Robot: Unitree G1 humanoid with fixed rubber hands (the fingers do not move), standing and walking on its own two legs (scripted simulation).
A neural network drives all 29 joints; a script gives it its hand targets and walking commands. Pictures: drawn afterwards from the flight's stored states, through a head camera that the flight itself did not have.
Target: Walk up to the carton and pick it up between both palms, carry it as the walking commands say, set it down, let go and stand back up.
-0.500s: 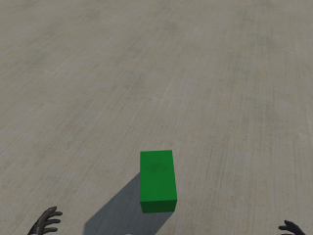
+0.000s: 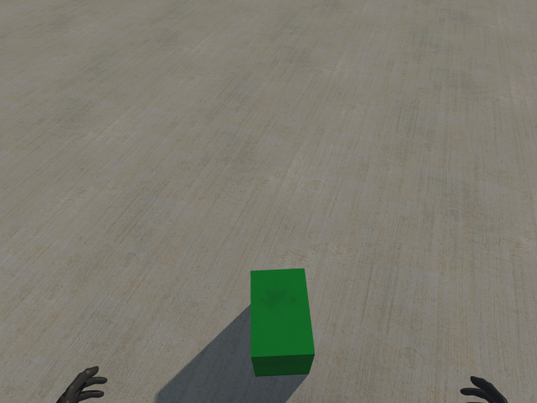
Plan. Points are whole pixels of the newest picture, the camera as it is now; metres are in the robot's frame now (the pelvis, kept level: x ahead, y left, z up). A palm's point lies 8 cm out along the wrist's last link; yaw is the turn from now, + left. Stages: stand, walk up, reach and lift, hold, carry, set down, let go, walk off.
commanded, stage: walk up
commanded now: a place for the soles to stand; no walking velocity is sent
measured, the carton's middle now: (279, 322) +0.46 +0.00 -0.65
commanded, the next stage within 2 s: reach and lift in 0.64 s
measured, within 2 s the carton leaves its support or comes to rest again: neither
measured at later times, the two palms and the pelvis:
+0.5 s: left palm out of the picture +0.11 +0.33 -0.10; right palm out of the picture +0.12 -0.31 -0.10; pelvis +0.01 +0.01 +0.00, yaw -1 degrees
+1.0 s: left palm (102, 381) +0.17 +0.29 -0.11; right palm (456, 369) +0.19 -0.28 -0.11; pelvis -0.01 -0.01 -0.02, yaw +2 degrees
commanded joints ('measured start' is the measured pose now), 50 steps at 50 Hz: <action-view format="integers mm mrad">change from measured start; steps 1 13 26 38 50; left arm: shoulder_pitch -42 -27 -7 2 -190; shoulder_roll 167 163 163 74 72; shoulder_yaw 24 20 26 207 199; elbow -26 2 -6 -475 -541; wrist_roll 1 8 11 122 71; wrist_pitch -8 -8 -5 249 255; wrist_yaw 6 16 19 -67 -94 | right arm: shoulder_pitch -52 -71 -59 20 -154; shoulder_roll -186 -172 -169 -69 41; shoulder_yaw -37 -46 -52 -219 -166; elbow -33 -29 -46 -524 -605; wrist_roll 0 -1 0 -108 -20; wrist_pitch -6 2 9 208 242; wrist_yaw -3 -1 -3 31 -27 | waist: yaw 0 -3 -1 6 15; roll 0 22 1 -4 2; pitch -72 -70 -68 -73 -206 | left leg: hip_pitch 64 109 122 -18 -146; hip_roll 113 110 104 -68 -79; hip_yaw -119 -104 -88 -35 -54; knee -107 -132 -117 20 253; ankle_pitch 141 174 172 103 186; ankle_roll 53 44 40 -26 -25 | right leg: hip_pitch -10 5 4 -137 -246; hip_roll -76 -78 -85 79 71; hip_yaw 57 39 44 -73 -17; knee -77 -98 -98 22 210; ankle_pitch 180 217 246 101 192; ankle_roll -62 -51 -55 -6 15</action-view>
